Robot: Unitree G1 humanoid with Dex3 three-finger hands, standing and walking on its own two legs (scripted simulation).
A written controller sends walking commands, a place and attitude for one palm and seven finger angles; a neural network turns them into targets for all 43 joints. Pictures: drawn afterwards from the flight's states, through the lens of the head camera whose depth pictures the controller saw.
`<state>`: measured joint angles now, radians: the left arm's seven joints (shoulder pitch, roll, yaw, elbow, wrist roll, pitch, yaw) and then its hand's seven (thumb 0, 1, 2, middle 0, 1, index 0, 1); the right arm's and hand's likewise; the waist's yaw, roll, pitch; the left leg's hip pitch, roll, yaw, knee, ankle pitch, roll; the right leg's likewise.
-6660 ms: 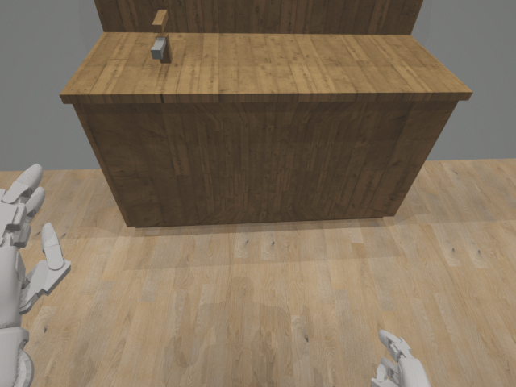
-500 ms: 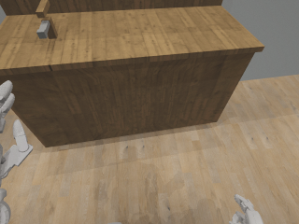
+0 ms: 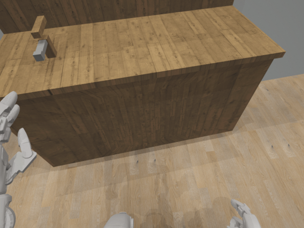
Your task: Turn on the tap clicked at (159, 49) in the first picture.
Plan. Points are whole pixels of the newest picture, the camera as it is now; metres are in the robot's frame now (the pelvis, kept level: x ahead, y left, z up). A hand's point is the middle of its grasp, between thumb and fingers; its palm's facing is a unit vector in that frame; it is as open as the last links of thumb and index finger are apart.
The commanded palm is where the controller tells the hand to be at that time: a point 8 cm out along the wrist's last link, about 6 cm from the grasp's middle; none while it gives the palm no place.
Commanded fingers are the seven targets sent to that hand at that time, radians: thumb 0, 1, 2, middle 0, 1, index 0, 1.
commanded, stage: take the last steps up to it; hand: left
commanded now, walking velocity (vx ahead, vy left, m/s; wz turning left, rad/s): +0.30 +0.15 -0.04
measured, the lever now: (39, 56) +0.66 +0.46 +0.07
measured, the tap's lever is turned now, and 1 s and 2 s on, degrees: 0 0 0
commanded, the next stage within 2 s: come to a stop and stand still in 0.68 s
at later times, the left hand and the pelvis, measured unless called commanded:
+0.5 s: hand (37, 103) +0.33 +0.27 +0.18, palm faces +0.36 -0.80 -0.48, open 7.4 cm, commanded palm +0.28 +0.32 +0.18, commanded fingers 0.00 0.90 0.90 -0.20 -0.30 -0.20 -0.30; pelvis +0.11 +0.05 -0.01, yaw -3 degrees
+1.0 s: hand (25, 81) +0.40 +0.32 +0.19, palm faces +0.32 -0.86 -0.40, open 7.4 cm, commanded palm +0.34 +0.37 +0.18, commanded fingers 0.00 0.90 0.90 -0.20 -0.30 -0.20 -0.30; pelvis +0.17 +0.10 +0.00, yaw -4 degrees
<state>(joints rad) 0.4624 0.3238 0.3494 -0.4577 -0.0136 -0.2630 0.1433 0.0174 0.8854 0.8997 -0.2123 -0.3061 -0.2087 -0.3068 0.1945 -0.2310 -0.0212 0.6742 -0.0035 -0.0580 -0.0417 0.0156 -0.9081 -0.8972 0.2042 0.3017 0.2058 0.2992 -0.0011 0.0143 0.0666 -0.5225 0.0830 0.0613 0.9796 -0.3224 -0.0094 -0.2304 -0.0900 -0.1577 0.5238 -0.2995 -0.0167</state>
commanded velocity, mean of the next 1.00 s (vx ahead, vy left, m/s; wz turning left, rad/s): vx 0.14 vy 0.05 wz -0.02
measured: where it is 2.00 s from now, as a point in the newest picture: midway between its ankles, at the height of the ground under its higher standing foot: outside the picture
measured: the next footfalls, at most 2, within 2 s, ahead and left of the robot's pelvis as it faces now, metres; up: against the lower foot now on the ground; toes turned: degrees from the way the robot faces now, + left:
left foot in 0.14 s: +0.14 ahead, +0.18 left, +0.00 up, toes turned +7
right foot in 0.40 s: +0.15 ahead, -0.04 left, +0.00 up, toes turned -12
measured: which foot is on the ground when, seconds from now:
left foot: up 0.00-0.12, down 0.14-0.40, up 0.42-0.72, down 0.74-1.00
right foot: down 0.00-0.14, up 0.16-0.38, down 0.40-0.74, up 0.76-1.00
